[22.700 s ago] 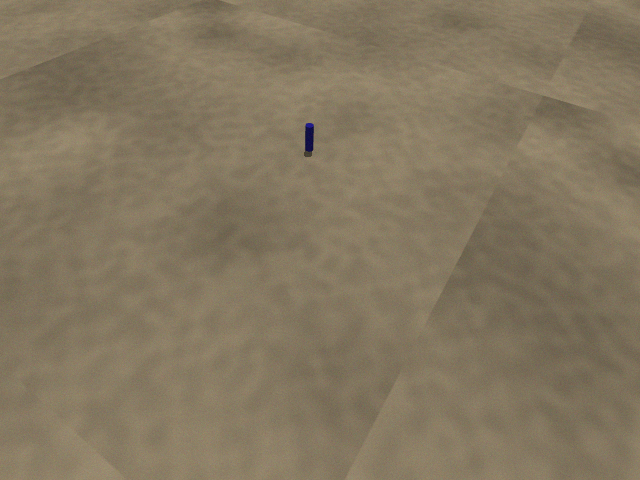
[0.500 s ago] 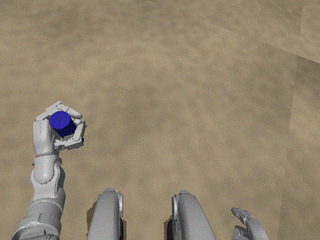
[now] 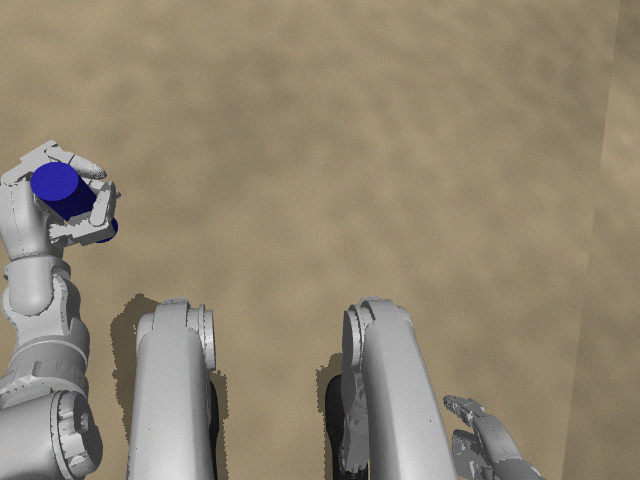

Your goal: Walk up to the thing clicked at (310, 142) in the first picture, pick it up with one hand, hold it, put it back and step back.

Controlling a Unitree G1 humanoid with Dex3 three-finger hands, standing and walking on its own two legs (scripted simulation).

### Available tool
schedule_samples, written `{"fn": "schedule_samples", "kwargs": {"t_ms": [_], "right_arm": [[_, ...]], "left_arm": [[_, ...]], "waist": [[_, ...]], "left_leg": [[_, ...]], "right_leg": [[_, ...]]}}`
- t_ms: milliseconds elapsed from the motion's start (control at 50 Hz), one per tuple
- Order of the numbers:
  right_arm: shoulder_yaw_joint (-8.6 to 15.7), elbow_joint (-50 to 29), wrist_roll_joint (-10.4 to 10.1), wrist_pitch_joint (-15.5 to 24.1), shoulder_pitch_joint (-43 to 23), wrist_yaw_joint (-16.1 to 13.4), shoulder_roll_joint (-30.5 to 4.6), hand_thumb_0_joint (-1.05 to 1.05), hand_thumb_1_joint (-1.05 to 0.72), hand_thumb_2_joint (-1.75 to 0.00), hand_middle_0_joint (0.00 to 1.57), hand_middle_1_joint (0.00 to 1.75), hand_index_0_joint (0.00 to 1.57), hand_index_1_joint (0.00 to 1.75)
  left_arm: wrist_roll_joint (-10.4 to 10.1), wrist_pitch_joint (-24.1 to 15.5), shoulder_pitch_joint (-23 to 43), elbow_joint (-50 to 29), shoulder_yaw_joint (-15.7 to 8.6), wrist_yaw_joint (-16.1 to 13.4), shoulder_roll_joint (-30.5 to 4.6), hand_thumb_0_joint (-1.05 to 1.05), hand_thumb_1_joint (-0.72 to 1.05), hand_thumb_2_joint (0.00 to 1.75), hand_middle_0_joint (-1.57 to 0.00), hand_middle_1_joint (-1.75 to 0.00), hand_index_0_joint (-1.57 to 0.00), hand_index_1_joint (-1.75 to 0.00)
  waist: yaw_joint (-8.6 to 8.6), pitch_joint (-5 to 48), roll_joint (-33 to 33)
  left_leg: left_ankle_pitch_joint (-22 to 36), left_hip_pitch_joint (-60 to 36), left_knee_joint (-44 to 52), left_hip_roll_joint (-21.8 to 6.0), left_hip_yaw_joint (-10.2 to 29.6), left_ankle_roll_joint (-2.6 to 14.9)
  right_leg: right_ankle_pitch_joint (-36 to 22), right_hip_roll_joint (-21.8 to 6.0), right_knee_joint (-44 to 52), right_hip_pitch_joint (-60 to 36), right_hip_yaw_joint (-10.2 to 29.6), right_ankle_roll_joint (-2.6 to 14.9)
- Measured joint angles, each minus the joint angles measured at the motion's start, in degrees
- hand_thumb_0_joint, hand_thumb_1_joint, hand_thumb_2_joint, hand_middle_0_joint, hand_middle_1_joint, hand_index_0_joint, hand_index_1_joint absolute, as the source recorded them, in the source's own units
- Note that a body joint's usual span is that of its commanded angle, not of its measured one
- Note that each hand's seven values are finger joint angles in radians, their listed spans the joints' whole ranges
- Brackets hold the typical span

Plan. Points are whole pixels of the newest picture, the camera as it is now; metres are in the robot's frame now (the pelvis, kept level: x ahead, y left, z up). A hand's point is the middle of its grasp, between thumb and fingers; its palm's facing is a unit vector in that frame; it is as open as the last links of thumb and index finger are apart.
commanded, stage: crouch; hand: left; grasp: from the side
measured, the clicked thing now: (81, 208) +0.42 +0.26 -0.07
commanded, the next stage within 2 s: lower in 0.70 s
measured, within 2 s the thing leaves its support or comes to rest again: neither
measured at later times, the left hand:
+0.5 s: hand (110, 222) +0.44 +0.26 -0.15, palm faces +0.25 -0.97 -0.03, open 5.3 cm
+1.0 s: hand (121, 236) +0.44 +0.26 -0.21, palm faces +0.25 -0.97 -0.02, open 5.3 cm
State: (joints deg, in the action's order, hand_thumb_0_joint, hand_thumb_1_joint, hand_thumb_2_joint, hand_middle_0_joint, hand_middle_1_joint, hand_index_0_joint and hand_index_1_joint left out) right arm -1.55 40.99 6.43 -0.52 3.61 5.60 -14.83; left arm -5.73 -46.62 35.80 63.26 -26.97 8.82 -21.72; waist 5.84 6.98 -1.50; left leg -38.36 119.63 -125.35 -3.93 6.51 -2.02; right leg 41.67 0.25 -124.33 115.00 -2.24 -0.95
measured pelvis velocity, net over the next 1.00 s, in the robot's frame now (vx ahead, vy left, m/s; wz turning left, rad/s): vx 0.00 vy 0.01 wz -0.12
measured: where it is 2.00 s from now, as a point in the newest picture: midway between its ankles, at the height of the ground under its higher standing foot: (274, 458)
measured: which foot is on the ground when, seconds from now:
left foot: down 0.00-1.00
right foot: down 0.00-1.00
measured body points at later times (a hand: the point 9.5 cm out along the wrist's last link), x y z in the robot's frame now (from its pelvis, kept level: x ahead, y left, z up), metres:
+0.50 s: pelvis -0.01 +0.00 -0.09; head +0.21 +0.06 +0.30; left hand +0.42 +0.31 -0.15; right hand +0.11 -0.27 -0.20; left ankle +0.09 +0.14 -0.36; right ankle +0.08 -0.13 -0.36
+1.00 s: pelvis +0.00 +0.01 -0.11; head +0.23 +0.09 +0.27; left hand +0.42 +0.31 -0.21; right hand +0.12 -0.27 -0.20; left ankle +0.09 +0.14 -0.36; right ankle +0.08 -0.13 -0.36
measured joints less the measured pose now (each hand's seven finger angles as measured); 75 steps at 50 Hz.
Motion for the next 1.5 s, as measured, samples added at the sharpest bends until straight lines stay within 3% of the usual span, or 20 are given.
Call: {"fn": "schedule_samples", "kwargs": {"t_ms": [360, 800, 940, 1220, 1500], "right_arm": [[-4.15, 0.37, 1.94, -1.6, -1.62, 0.19, -1.41, 0.0, -0.91, -0.9, 0.2, 0.3, 0.21, 0.3], [-8.25, -0.9, 4.46, -2.29, -4.84, 1.41, -3.18, 0.0, -0.91, -0.9, 0.2, 0.3, 0.21, 0.3], [-10.26, -1.54, 5.31, -2.47, -6.33, 1.71, -3.19, 0.0, -0.92, -0.9, 0.2, 0.3, 0.21, 0.3], [-16.78, -4.05, 8.84, -2.03, -10.01, 2.1, -4.36, 0.0, -0.92, -0.9, 0.2, 0.3, 0.21, 0.3], [-21.47, -5.77, 11.51, -2.1, -12.16, 2.19, -5.98, 0.0, -0.92, -0.9, 0.2, 0.3, 0.21, 0.3]], "left_arm": [[-0.4, 1.13, 1.15, 0.9, -4.26, 1.22, -4.78, 0.03, 0.17, 1.13, -1.0, -1.13, -1.03, -1.14], [-1.71, -0.4, -2.17, -1.49, -5.01, 0.86, -8.27, 0.03, 0.17, 1.13, -1.01, -1.13, -1.03, -1.14], [-1.85, -1.95, -2.3, 1.05, -4.72, 0.04, -10.0, 0.03, 0.17, 1.14, -1.01, -1.13, -1.03, -1.14], [-1.55, -8.02, -1.33, 9.03, -6.89, -1.53, -15.68, 0.03, 0.16, 1.14, -1.01, -1.12, -1.03, -1.13], [-1.65, -11.48, -1.15, 13.85, -7.31, -3.43, -20.28, 0.03, 0.16, 1.14, -1.01, -1.12, -1.04, -1.13]], "waist": [[1.57, -6.17, -0.99], [2.58, -11.43, -3.46], [3.19, -12.77, -4.38], [5.49, -18.01, -8.43], [6.71, -21.68, -10.91]], "left_leg": [[0.29, 9.44, -13.73, 0.59, 3.88, -0.77], [-1.38, 11.71, -20.47, 0.99, 7.74, -1.05], [-1.59, 11.65, -21.66, 1.03, 8.71, -0.93], [-2.0, 10.19, -24.67, 1.25, 11.96, -1.23], [-2.3, 9.07, -26.64, 1.49, 14.55, -1.07]], "right_leg": [[-0.84, 1.25, -12.44, 8.73, -1.76, -0.36], [-0.27, 2.44, -16.58, 9.59, -4.12, -1.36], [-0.43, 2.81, -16.98, 9.14, -4.76, -1.71], [-1.32, 3.88, -17.79, 6.99, -6.92, -2.25], [-1.98, 4.74, -17.72, 4.99, -8.67, -2.9]]}}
